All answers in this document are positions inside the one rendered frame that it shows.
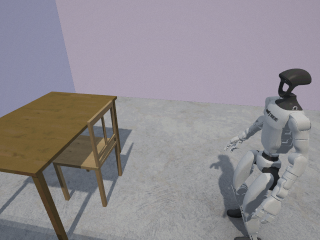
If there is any right robot forearm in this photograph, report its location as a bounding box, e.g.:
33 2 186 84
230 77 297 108
239 119 263 141

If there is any chair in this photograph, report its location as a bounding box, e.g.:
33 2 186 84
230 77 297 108
52 100 122 207

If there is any left robot forearm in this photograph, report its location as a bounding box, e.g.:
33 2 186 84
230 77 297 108
270 156 308 202

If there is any right robot thigh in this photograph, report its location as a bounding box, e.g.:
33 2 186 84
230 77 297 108
233 150 259 195

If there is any robot left hand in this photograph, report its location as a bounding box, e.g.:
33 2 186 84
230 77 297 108
251 196 281 224

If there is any table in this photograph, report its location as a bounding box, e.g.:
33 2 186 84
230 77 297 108
0 91 121 240

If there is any robot right foot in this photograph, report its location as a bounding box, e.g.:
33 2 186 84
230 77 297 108
226 208 243 218

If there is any right robot upper arm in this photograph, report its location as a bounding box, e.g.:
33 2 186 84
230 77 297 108
257 96 282 127

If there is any robot right hand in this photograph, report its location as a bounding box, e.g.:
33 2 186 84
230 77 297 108
224 136 243 153

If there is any left robot upper arm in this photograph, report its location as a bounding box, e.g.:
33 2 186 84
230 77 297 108
288 112 312 165

